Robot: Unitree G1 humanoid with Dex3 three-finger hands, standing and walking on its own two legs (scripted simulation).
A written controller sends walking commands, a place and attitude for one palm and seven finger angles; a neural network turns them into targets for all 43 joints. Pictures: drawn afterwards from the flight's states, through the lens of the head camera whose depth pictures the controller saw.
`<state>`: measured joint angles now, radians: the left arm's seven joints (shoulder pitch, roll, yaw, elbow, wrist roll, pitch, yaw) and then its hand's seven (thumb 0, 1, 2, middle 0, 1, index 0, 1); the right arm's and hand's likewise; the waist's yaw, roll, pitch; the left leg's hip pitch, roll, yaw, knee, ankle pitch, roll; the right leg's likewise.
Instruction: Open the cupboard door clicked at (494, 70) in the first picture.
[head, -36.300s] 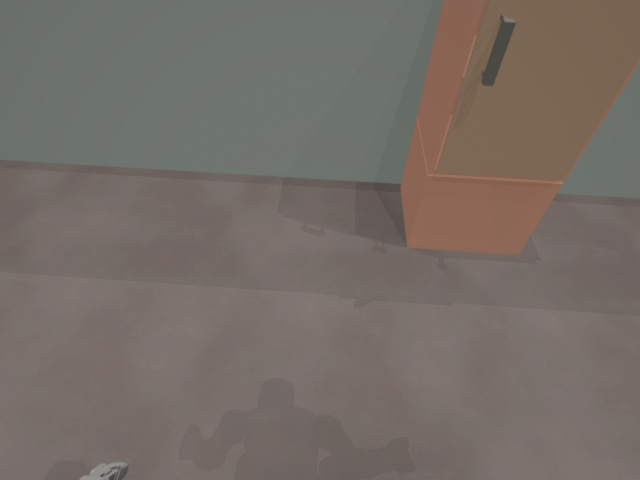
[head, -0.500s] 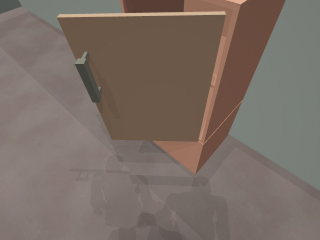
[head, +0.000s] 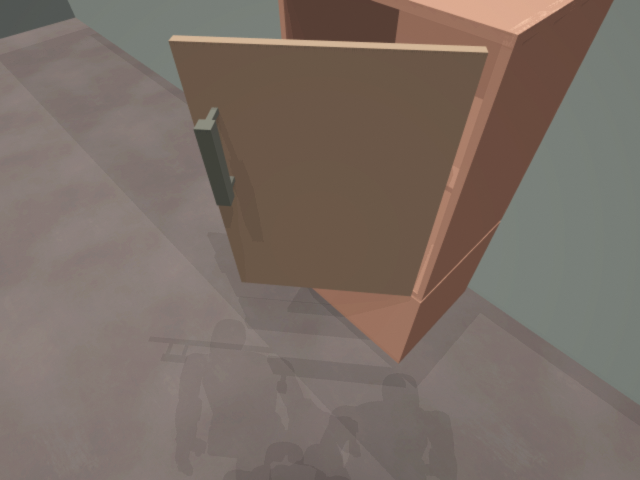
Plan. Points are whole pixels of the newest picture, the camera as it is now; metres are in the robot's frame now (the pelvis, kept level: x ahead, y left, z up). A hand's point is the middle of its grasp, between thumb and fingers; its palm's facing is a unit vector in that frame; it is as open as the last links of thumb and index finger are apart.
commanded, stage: come to a stop and stand still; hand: left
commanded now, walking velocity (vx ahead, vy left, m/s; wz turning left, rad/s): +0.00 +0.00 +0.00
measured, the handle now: (219, 158) +0.57 +0.21 +0.07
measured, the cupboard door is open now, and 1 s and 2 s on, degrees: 40 40 40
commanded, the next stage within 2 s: look again from close up in 0.18 s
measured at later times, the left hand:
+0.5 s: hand out of the picture +0.03 +0.19 -0.17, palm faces -0.01 -0.97 -0.22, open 7.3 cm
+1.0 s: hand (159, 433) +0.18 +0.22 -0.04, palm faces +0.28 -0.95 -0.13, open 7.5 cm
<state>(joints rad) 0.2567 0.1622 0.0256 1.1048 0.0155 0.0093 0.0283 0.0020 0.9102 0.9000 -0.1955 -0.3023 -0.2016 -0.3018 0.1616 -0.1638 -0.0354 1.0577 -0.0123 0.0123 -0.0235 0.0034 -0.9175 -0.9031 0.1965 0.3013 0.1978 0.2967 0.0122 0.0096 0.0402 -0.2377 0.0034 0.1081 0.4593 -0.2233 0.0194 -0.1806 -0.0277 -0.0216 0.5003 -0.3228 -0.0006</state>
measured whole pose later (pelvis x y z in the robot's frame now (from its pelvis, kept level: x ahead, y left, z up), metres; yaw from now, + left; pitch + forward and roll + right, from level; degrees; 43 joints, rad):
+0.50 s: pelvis +0.00 +0.01 +0.00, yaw -1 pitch -1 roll +0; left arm 0.26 0.20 -0.01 1.04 0.02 -0.02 0.03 0.00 0.91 0.90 -0.20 -0.30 -0.20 -0.30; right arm 0.27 -0.16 0.01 1.08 -0.02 -0.01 -0.01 0.01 -0.91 -0.90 0.20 0.30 0.20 0.30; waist -0.01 -0.01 0.03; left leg -0.24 0.01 0.12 0.50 -0.25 0.03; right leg -0.18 -0.02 -0.01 0.52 -0.33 0.00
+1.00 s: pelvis +0.00 +0.01 -0.01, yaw +3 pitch +2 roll +1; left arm 0.40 0.19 0.12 0.20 -0.14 -0.11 0.03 0.01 0.86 0.88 -0.20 -0.33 -0.21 -0.33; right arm 0.27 -0.22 -0.03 0.82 0.02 -0.22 -0.05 0.01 -0.91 -0.90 0.20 0.30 0.20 0.30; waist -0.02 -0.02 -0.02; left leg -0.33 -0.02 0.07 0.56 -0.26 0.03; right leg -0.25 -0.05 -0.06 0.59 -0.38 0.01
